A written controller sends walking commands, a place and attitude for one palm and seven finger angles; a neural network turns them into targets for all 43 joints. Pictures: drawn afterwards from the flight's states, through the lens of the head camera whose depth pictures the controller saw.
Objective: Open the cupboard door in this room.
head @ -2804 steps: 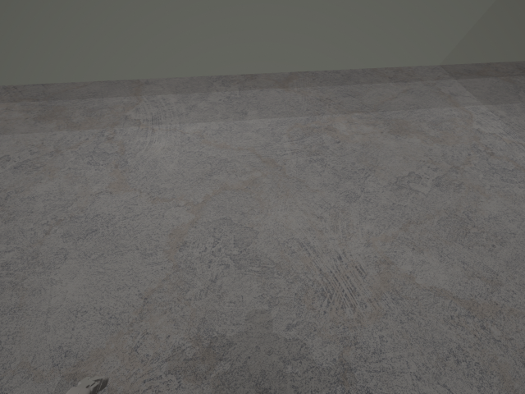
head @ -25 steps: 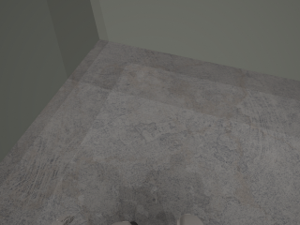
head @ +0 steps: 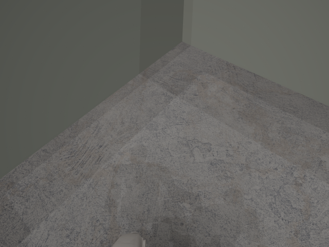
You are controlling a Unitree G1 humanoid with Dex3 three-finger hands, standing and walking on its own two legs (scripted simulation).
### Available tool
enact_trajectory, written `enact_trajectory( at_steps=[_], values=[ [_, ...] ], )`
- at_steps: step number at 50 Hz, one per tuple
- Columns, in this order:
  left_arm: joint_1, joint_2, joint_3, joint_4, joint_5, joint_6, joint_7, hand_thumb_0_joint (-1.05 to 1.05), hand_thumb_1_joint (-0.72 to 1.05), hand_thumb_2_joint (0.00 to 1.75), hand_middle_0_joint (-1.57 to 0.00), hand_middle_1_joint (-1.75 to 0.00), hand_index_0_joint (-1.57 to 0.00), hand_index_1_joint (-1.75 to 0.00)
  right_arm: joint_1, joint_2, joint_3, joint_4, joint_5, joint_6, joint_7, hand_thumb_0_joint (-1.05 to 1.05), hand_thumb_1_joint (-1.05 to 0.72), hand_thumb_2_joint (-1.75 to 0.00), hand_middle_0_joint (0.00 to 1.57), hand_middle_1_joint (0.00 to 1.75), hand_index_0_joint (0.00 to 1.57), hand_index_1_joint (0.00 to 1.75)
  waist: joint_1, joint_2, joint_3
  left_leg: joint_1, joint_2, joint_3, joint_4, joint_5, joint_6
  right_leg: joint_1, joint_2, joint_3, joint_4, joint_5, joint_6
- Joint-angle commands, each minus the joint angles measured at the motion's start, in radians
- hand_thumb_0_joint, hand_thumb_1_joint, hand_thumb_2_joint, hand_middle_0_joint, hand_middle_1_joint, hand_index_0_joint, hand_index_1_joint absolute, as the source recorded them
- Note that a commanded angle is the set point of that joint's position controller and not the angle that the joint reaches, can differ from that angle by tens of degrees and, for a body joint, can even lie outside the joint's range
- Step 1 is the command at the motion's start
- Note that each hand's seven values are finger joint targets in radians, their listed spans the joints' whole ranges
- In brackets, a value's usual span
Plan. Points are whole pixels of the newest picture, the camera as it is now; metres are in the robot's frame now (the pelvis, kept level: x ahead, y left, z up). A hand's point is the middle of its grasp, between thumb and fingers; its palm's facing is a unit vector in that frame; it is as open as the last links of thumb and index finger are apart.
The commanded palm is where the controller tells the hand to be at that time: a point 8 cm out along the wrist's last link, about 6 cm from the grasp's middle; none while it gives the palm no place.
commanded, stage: turn to face it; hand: left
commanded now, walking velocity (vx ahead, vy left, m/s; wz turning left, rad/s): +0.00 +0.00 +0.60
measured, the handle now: out of the picture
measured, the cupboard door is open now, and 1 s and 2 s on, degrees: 45 45 45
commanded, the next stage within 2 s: none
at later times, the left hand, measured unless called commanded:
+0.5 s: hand out of the picture +0.08 +0.22 -0.15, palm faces +0.25 -0.93 -0.28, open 7.4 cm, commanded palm none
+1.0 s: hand out of the picture -0.07 +0.19 -0.19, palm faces +0.59 -0.77 -0.24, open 7.3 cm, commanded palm none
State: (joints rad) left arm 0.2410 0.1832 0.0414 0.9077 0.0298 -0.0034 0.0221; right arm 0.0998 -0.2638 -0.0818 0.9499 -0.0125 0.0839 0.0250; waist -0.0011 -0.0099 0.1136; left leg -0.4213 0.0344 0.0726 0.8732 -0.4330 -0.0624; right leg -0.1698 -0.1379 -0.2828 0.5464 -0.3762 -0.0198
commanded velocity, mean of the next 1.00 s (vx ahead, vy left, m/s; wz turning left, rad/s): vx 0.00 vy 0.00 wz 0.60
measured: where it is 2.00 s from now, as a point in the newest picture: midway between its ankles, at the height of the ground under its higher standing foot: outside the picture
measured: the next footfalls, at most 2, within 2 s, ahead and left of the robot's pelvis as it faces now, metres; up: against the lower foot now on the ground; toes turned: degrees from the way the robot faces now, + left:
left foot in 0.10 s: +0.04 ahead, +0.13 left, +0.00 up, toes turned +11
right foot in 0.52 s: +0.08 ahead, -0.13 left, +0.00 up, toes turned +14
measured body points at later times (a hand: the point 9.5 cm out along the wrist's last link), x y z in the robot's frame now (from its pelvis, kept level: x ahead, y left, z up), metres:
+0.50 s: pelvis +0.01 -0.01 -0.01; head +0.07 -0.01 +0.44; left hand +0.07 +0.27 -0.13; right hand +0.13 -0.24 -0.16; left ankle +0.00 +0.12 -0.74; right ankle +0.04 -0.14 -0.73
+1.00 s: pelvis +0.02 +0.00 -0.02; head +0.06 +0.05 +0.43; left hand -0.10 +0.23 -0.17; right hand +0.27 -0.15 -0.15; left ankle -0.03 +0.08 -0.74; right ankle +0.04 -0.14 -0.71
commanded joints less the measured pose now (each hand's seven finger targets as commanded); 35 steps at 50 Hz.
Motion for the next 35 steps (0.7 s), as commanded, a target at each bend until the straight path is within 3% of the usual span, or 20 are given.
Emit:
enact_trajectory(
  at_steps=[1,3,4,5,6,7,8,9,11,14,20,22,24,25,26,27,28,29,31,35],
  values=[
    [0.07,0.224,0.064,-0.029,0.003,-0.015,0.01,0.0,0.9,0.9,-0.2,-0.3,-0.2,-0.3,-0.054,-0.024,0.004,-0.111,0.005,-0.04,0.005,0.0,-0.9,-0.9,0.2,0.3,0.2,0.3,0.033,-0.213,-0.15,0.007,-0.025,0.061,-0.186,-0.004,0.027,0.19,-0.249,0.14,-0.023,0.877,-0.066],
    [0.036,0.241,0.067,-0.04,-0.008,-0.016,0.003,0.0,0.9,0.9,-0.2,-0.3,-0.2,-0.3,0.032,-0.056,-0.006,-0.096,-0.002,-0.047,0.001,0.0,-0.9,-0.9,0.2,0.3,0.2,0.3,-0.026,-0.18,-0.186,0.183,-0.052,0.082,-0.346,0.147,0.049,0.101,-0.227,0.079,0.106,0.85,-0.021],
    [0.009,0.231,0.066,-0.052,-0.016,-0.015,-0.002,0.0,0.9,0.9,-0.2,-0.3,-0.2,-0.3,0.118,-0.107,-0.021,-0.075,-0.007,-0.054,-0.002,0.0,-0.9,-0.9,0.2,0.3,0.2,0.3,-0.081,-0.072,-0.242,0.382,0.01,0.014,-0.426,0.371,0.085,-0.041,-0.195,0.052,0.27,0.686,0.024],
    [-0.022,0.157,0.05,-0.098,-0.025,-0.009,-0.013,0.0,0.9,0.9,-0.2,-0.3,-0.2,-0.3,0.188,-0.229,-0.053,-0.065,-0.015,-0.063,-0.009,0.0,-0.9,-0.9,0.2,0.3,0.2,0.3,-0.119,0.248,-0.27,0.563,0.306,-0.388,-0.461,0.756,0.234,-0.367,-0.029,0.047,0.525,-0.07,0.099],
    [-0.11,0.149,0.035,-0.138,-0.019,0.006,-0.005,0.0,0.9,0.9,-0.2,-0.3,-0.2,-0.3,0.243,-0.265,-0.056,-0.047,-0.003,-0.053,-0.017,0.0,-0.9,-0.9,0.2,0.3,0.2,0.3,-0.134,0.245,-0.265,0.532,0.395,-0.46,-0.456,0.995,0.322,-0.445,0.012,0.185,0.655,-0.283,0.097],
    [-0.107,0.163,0.041,-0.152,-0.014,0.015,0.002,0.0,0.9,0.9,-0.2,-0.3,-0.2,-0.3,0.21,-0.25,-0.048,-0.054,-0.005,-0.051,-0.021,0.0,-0.9,-0.9,0.2,0.3,0.2,0.3,-0.103,0.146,-0.235,0.455,0.399,-0.372,-0.46,0.852,0.329,-0.435,-0.011,0.251,0.669,-0.268,0.087],
    [-0.126,0.151,0.045,-0.125,-0.011,0.023,0.004,0.0,0.9,0.9,-0.2,-0.3,-0.2,-0.3,0.159,-0.214,-0.04,-0.068,-0.007,-0.06,-0.031,0.0,-0.9,-0.9,0.2,0.3,0.2,0.3,-0.093,0.22,-0.195,0.367,0.328,-0.377,-0.494,0.743,0.294,-0.435,-0.013,0.263,0.659,-0.208,0.096],
    [-0.103,0.156,0.051,-0.099,-0.011,0.03,0.0,0.0,0.9,0.9,-0.2,-0.3,-0.2,-0.3,0.087,-0.188,-0.034,-0.088,-0.01,-0.06,-0.038,0.0,-0.9,-0.9,0.2,0.3,0.2,0.3,-0.055,0.211,-0.16,0.311,0.284,-0.341,-0.512,0.637,0.265,-0.425,-0.011,0.286,0.664,-0.139,0.102],
    [-0.065,0.152,0.052,-0.072,-0.007,0.035,-0.013,0.0,0.9,0.9,-0.2,-0.3,-0.2,-0.3,0.037,-0.167,-0.021,-0.103,-0.009,-0.067,-0.039,0.0,-0.9,-0.9,0.2,0.3,0.2,0.3,-0.016,0.156,-0.132,0.241,0.221,-0.283,-0.54,0.526,0.224,-0.388,0.008,0.289,0.642,-0.043,0.106],
    [-0.041,0.136,0.051,-0.061,-0.007,0.036,-0.014,0.0,0.9,0.9,-0.2,-0.3,-0.2,-0.3,0.051,-0.16,-0.021,-0.1,-0.009,-0.072,-0.036,0.0,-0.9,-0.9,0.2,0.3,0.2,0.3,-0.004,0.092,-0.14,0.226,0.183,-0.275,-0.544,0.49,0.216,-0.356,0.038,0.277,0.563,-0.002,0.112],
    [-0.097,0.117,0.043,-0.102,-0.012,0.028,-0.011,0.0,0.9,0.9,-0.2,-0.3,-0.2,-0.3,0.071,-0.162,-0.034,-0.093,-0.017,-0.062,-0.03,0.0,-0.9,-0.9,0.2,0.3,0.2,0.3,-0.021,0.158,-0.144,0.197,0.165,-0.344,-0.511,0.442,0.223,-0.256,0.091,0.253,0.285,-0.044,0.108],
    [-0.07,0.113,0.042,-0.102,-0.016,0.019,-0.009,0.0,0.9,0.9,-0.2,-0.3,-0.2,-0.3,0.06,-0.163,-0.04,-0.098,-0.016,-0.059,-0.031,0.0,-0.9,-0.9,0.2,0.3,0.2,0.3,-0.01,0.188,-0.168,0.177,0.156,-0.371,-0.468,0.498,0.215,-0.168,0.119,0.24,0.167,-0.034,0.101],
    [0.009,0.13,0.049,-0.083,-0.02,0.004,-0.004,0.0,0.9,0.9,-0.2,-0.3,-0.2,-0.3,0.03,-0.15,-0.041,-0.108,-0.006,-0.057,-0.031,0.0,-0.9,-0.9,0.2,0.3,0.2,0.3,0.034,0.149,-0.197,0.096,0.112,-0.358,-0.383,0.472,0.169,0.012,0.12,0.234,-0.062,0.134,0.094],
    [0.042,0.183,0.061,-0.076,-0.011,-0.008,0.003,0.0,0.9,0.9,-0.2,-0.3,-0.2,-0.3,0.047,-0.102,-0.037,-0.111,0.004,-0.058,-0.027,0.0,-0.9,-0.9,0.2,0.3,0.2,0.3,0.049,0.0,-0.219,-0.044,0.038,-0.305,-0.278,0.29,0.111,0.178,0.003,0.338,-0.197,0.183,0.067],
    [0.071,0.291,0.08,-0.075,0.004,-0.016,0.012,0.0,0.9,0.9,-0.2,-0.3,-0.2,-0.3,0.057,-0.03,-0.027,-0.133,0.009,-0.059,-0.022,0.0,-0.9,-0.9,0.2,0.3,0.2,0.3,0.065,-0.323,-0.227,-0.217,-0.123,-0.114,-0.013,-0.115,0.022,0.265,-0.288,0.631,-0.264,0.306,-0.037],
    [0.054,0.286,0.069,-0.079,-0.005,-0.01,0.015,0.0,0.9,0.9,-0.2,-0.3,-0.2,-0.3,0.044,-0.076,-0.034,-0.129,0.0,-0.053,-0.022,0.0,-0.9,-0.9,0.2,0.3,0.2,0.3,0.058,-0.285,-0.206,-0.202,-0.079,-0.136,0.223,-0.213,0.027,0.13,-0.386,0.633,-0.247,0.408,-0.118],
    [-0.01,0.222,0.055,-0.089,-0.008,-0.012,0.018,0.0,0.9,0.9,-0.2,-0.3,-0.2,-0.3,0.049,-0.075,-0.034,-0.108,-0.006,-0.043,-0.017,0.0,-0.9,-0.9,0.2,0.3,0.2,0.3,0.02,-0.196,-0.15,-0.202,-0.044,-0.168,0.337,-0.127,0.027,0.061,-0.314,0.529,-0.24,0.405,-0.119],
    [-0.062,0.192,0.047,-0.097,-0.011,-0.013,0.019,0.0,0.9,0.9,-0.2,-0.3,-0.2,-0.3,0.067,-0.064,-0.035,-0.085,-0.006,-0.034,-0.014,0.0,-0.9,-0.9,0.2,0.3,0.2,0.3,-0.01,-0.234,-0.131,-0.21,-0.025,-0.148,0.387,-0.075,0.011,0.05,-0.257,0.475,-0.224,0.451,-0.096],
    [-0.091,0.158,0.035,-0.106,-0.014,-0.011,0.016,0.0,0.9,0.9,-0.2,-0.3,-0.2,-0.3,0.081,-0.05,-0.028,-0.067,-0.002,-0.025,-0.002,0.0,-0.9,-0.9,0.2,0.3,0.2,0.3,-0.031,-0.202,-0.12,-0.194,-0.006,-0.107,0.4,0.02,-0.005,0.05,-0.183,0.3,-0.186,0.571,-0.064],
    [-0.012,0.165,0.04,-0.082,-0.011,-0.018,0.017,0.0,0.9,0.9,-0.2,-0.3,-0.2,-0.3,0.026,-0.031,-0.014,-0.065,-0.001,-0.021,0.003,0.0,-0.9,-0.9,0.2,0.3,0.2,0.3,0.004,-0.177,-0.119,-0.179,-0.003,-0.051,0.254,0.031,-0.017,0.131,-0.185,0.213,-0.165,0.677,-0.057]
  ],
)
